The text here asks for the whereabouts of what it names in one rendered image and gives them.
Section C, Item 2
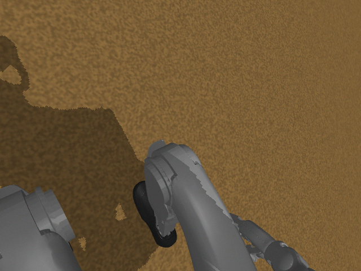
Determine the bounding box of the right robot arm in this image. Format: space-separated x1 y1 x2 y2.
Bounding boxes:
264 241 315 271

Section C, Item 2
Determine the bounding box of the right robot hand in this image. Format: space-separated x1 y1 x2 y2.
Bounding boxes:
230 213 276 262

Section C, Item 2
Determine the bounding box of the right robot foot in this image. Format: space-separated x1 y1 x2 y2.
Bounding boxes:
133 181 177 248

